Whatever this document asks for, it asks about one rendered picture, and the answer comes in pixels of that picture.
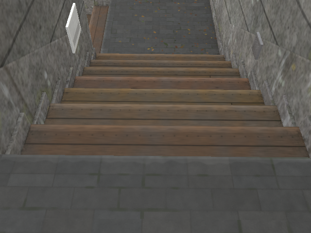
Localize stairs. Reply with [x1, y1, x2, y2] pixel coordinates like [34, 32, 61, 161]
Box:
[86, 6, 109, 53]
[21, 53, 310, 158]

